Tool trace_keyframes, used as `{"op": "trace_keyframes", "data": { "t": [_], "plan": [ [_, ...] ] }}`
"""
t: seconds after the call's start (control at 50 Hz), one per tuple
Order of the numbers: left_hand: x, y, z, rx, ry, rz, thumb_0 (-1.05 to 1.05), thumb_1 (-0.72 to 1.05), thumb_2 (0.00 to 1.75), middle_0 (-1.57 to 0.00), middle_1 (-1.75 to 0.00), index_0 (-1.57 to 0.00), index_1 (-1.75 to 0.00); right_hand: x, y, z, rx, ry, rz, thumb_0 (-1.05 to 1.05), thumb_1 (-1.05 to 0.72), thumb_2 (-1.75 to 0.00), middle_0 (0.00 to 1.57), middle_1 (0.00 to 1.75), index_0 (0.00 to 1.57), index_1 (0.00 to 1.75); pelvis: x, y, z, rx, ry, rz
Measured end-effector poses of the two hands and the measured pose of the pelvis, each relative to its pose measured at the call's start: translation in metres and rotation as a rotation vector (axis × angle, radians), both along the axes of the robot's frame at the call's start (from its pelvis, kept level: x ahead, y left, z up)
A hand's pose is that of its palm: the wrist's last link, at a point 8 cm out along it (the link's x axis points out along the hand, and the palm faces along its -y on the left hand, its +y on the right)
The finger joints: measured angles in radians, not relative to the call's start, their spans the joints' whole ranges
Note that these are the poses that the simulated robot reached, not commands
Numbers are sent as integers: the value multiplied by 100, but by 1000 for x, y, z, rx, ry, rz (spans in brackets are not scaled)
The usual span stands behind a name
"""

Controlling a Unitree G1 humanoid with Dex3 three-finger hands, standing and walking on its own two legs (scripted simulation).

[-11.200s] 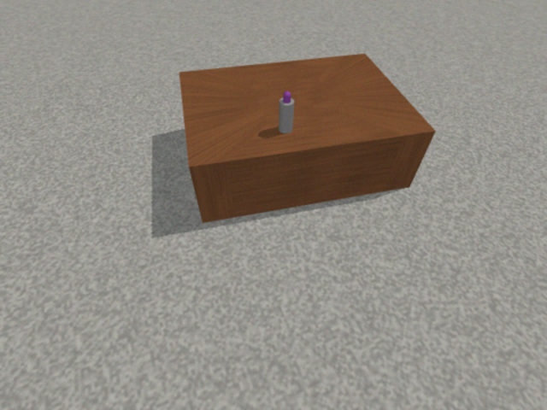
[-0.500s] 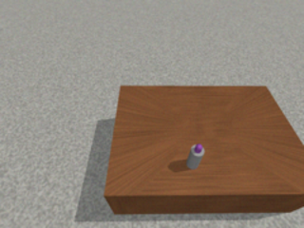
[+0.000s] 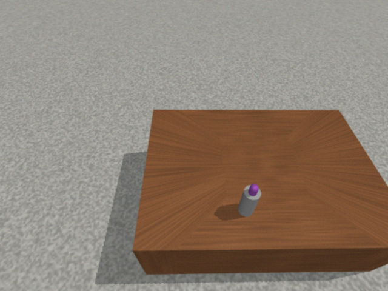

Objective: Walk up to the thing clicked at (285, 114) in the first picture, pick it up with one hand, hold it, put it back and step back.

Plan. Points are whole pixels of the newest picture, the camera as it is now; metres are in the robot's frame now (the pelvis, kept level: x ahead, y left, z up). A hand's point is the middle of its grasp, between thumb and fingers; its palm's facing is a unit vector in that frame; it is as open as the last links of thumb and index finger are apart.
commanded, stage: stand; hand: right
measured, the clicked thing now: (249, 198) +0.50 -0.21 -0.33
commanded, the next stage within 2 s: go down in 0.30 s
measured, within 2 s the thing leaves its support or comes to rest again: neither
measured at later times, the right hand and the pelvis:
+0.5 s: hand out of the picture +0.10 -0.25 -0.15, palm faces +0.05 +0.94 -0.33, open 8.0 cm; pelvis -0.01 +0.00 +0.00, yaw -1 degrees
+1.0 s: hand out of the picture +0.14 -0.27 -0.16, palm faces +0.04 +0.94 -0.33, open 16.7 cm; pelvis +0.00 -0.01 -0.03, yaw -1 degrees
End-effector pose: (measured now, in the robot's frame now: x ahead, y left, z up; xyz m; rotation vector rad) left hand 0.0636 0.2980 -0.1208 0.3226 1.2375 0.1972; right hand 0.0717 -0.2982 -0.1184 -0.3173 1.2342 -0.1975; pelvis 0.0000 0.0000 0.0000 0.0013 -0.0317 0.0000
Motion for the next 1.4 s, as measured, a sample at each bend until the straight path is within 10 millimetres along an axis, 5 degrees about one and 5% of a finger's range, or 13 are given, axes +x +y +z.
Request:
{"op": "trace_keyframes", "data": {
  "t": [0.46, 0.66, 0.8, 0.98, 1.18, 1.4],
  "plan": [
    [1, -1, 1, 0, -47, 7, 1, 91, 90, -21, -31, -21, -31, 1, 3, 0, 6, -44, -29, 0, -89, -88, 18, 27, 19, 27, -5, 1, -2, 1, 17, -8],
    [12, -35, -2, -55, -188, 18, 1, 92, 90, -22, -31, -22, -31, 65, -3, -1, 8, -163, -12, 0, -45, -44, 11, 9, 10, 9, -16, 2, -14, 5, 102, -7],
    [31, -54, -2, -91, -278, 13, 1, 92, 89, -22, -31, -22, -31, 63, -9, 3, 10, -113, -12, 0, -7, -18, 9, 4, 8, 4, -10, -6, -18, 12, 122, -4],
    [67, -62, -2, -65, -365, -49, 1, 92, 89, -21, -31, -21, -31, 58, -13, -5, 12, -113, -24, 0, 32, -6, 6, 4, 7, 4, -3, -13, -31, 22, 162, -16],
    [93, -69, -5, -38, -445, -60, 1, 91, 89, -20, -30, -20, -30, 69, -16, -2, 13, -157, -16, -1, 47, -2, 6, 4, 7, 4, 9, -17, -46, 42, 199, -27],
    [99, -74, -10, -35, -502, -64, 1, 91, 89, -20, -30, -20, -30, 66, -15, 0, 10, -154, -21, -1, 48, -1, 7, 4, 7, 4, 10, -17, -59, 53, 232, -34]
  ]
}}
